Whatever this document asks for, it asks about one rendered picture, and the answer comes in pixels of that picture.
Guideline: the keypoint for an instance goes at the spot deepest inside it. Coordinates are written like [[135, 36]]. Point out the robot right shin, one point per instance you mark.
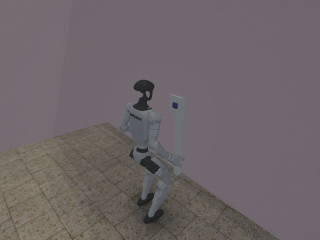
[[159, 197]]

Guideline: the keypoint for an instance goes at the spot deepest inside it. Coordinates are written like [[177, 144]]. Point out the right robot forearm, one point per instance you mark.
[[159, 150]]

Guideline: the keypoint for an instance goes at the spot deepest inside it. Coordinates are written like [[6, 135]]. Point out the robot left upper arm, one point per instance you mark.
[[126, 118]]

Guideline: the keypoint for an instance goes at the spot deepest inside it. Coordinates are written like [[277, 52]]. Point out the button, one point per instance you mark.
[[174, 105]]

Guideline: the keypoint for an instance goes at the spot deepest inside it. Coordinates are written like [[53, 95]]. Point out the robot left foot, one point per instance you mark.
[[149, 197]]

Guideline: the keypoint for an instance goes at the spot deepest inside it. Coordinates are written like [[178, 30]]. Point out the panel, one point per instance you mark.
[[179, 119]]

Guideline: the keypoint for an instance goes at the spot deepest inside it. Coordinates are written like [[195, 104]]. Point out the right robot hand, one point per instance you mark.
[[177, 160]]

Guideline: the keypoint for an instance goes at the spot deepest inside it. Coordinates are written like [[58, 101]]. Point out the robot right upper arm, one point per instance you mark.
[[155, 120]]

